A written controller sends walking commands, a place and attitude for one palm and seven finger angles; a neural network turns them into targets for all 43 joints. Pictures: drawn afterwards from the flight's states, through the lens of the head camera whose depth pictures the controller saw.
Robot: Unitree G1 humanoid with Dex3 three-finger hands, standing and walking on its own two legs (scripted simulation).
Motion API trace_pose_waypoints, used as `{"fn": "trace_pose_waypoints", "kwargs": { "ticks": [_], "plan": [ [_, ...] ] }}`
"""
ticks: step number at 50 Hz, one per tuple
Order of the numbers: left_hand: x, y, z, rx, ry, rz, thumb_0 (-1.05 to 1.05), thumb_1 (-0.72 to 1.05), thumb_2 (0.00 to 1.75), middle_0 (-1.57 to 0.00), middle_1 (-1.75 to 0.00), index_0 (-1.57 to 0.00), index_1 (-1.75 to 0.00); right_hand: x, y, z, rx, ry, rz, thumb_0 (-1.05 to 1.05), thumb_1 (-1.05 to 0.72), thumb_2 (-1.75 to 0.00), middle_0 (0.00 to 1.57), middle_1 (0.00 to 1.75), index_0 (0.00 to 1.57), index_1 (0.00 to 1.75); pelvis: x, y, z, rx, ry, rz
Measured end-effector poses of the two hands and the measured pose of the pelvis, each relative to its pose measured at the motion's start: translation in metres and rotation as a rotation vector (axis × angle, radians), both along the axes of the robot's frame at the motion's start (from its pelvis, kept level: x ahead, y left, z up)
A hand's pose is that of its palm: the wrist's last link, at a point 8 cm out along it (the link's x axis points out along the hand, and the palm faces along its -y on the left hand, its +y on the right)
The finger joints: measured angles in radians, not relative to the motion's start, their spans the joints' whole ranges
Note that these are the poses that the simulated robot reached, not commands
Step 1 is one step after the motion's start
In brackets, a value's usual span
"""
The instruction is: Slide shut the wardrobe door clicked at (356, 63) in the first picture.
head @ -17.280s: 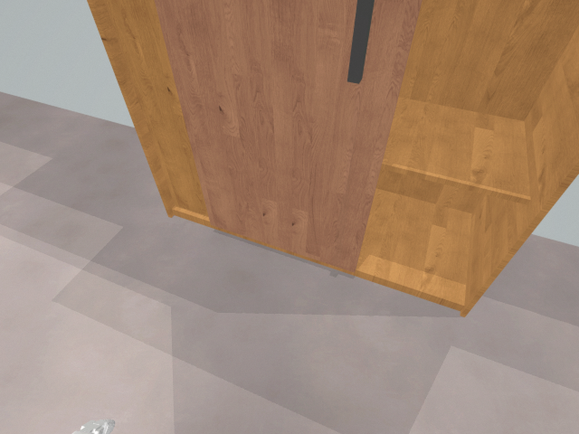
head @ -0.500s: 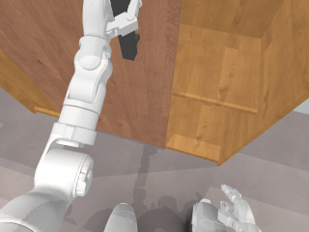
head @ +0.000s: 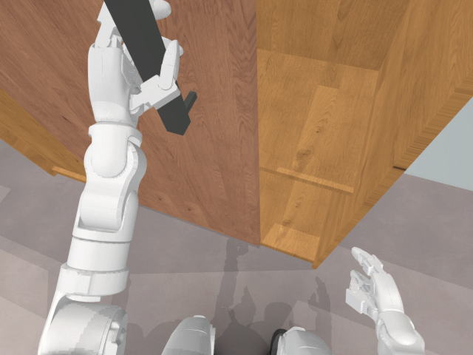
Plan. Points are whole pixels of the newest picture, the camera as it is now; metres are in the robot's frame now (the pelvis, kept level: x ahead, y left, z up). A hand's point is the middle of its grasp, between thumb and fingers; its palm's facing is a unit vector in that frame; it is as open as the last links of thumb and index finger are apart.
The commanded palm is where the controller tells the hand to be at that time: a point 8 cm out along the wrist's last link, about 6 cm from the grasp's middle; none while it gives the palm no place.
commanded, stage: step sideways, sliding the door along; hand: left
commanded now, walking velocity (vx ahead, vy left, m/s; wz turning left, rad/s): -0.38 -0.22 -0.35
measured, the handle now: (153, 24) +0.44 +0.14 +0.26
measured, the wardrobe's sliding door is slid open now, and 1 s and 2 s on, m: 0.22 0.00 0.00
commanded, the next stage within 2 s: stop walking and hold the door there in 0.96 s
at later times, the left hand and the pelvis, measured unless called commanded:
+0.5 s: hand (363, 127) +0.34 -0.09 +0.22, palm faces -0.18 -0.98 +0.01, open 6.8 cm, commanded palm +0.33 -0.05 +0.21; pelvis -0.02 -0.11 +0.00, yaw -5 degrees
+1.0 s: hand (367, 122) +0.35 -0.09 +0.22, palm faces +0.16 -0.99 -0.05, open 6.6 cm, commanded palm +0.31 -0.11 +0.23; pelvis -0.08 -0.21 -0.01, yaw -10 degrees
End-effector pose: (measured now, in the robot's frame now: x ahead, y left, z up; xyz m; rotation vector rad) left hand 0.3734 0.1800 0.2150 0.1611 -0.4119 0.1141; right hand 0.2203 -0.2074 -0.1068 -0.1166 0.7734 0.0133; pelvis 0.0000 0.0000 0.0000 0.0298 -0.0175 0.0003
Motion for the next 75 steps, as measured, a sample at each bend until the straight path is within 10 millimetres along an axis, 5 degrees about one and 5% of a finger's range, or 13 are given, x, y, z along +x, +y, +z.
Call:
{"fn": "trace_pose_waypoints", "kwargs": {
  "ticks": [8, 16, 26, 31, 37, 44, 58, 66, 75],
  "plan": [
    [-0.01, -0.059, -0.004, -0.05, -0.046, -0.124, -0.11, 0.62, 0.83, -0.46, -1.4, -0.25, -1.24, 0.004, -0.021, 0.009, -0.001, 0.0, 0.054, 0.01, -0.91, -0.9, 0.2, 0.3, 0.2, 0.3, 0.006, -0.03, -0.001, -0.023, -0.01, -0.04],
    [-0.023, -0.127, -0.007, -0.022, -0.097, -0.146, -0.21, 0.61, 0.88, -0.46, -1.4, -0.2, -1.22, 0.013, -0.054, -0.012, 0.089, -0.038, 0.056, 0.01, -0.91, -0.9, 0.2, 0.3, 0.2, 0.3, 0.005, -0.087, -0.017, -0.046, -0.06, -0.042],
    [-0.038, -0.214, -0.009, -0.147, -0.093, -0.342, -0.11, 0.63, 0.83, -0.46, -1.4, -0.2, -1.27, -0.03, -0.135, 0.01, -0.014, -0.023, -0.128, 0.01, -0.91, -0.9, 0.2, 0.3, 0.2, 0.3, -0.02, -0.111, -0.003, 0.007, 0.025, -0.1],
    [-0.039, -0.209, -0.007, -0.087, -0.088, -0.271, -0.13, 0.63, 0.83, -0.46, -1.4, -0.19, -1.3, -0.07, -0.168, 0.014, -0.042, -0.009, -0.169, 0.01, -0.91, -0.9, 0.2, 0.3, 0.2, 0.3, -0.036, -0.129, -0.004, -0.014, -0.01, -0.145],
    [-0.045, -0.212, -0.004, -0.038, -0.056, -0.131, -0.16, 0.62, 0.86, -0.46, -1.4, -0.2, -1.27, -0.107, -0.193, -0.008, 0.013, 0.024, -0.148, 0.01, -0.91, -0.9, 0.2, 0.3, 0.2, 0.3, -0.056, -0.17, -0.017, -0.055, -0.056, -0.18],
    [-0.051, -0.218, -0.002, -0.072, 0.018, 0.008, -0.16, 0.6, 0.84, -0.46, -1.4, -0.28, -1.25, -0.145, -0.223, -0.01, 0.014, 0.086, -0.181, 0.01, -0.91, -0.9, 0.2, 0.3, 0.2, 0.3, -0.074, -0.199, -0.007, -0.009, -0.026, -0.165],
    [-0.054, -0.217, 0.002, 0.048, 0.033, 0.09, -0.22, 0.6, 0.79, -0.46, -1.4, -0.25, -1.26, -0.166, -0.291, -0.002, -0.008, 0.074, -0.213, 0.01, -0.91, -0.9, 0.2, 0.3, 0.2, 0.3, -0.09, -0.252, -0.007, -0.038, -0.042, -0.203],
    [-0.059, -0.22, 0.007, 0.074, 0.123, 0.169, -0.24, 0.6, 0.77, -0.46, -1.4, -0.28, -1.32, -0.197, -0.33, 0.024, -0.08, 0.016, -0.341, 0.01, -0.91, -0.9, 0.2, 0.3, 0.2, 0.3, -0.088, -0.261, 0.014, 0.033, -0.006, -0.28],
    [-0.058, -0.221, 0.005, 0.024, 0.114, 0.125, -0.2, 0.62, 0.77, -0.46, -1.4, -0.26, -1.33, -0.246, -0.354, 0.042, -0.17, 0.006, -0.492, 0.01, -0.91, -0.9, 0.2, 0.3, 0.2, 0.3, -0.087, -0.257, 0.01, -0.034, -0.017, -0.326]
  ]
}}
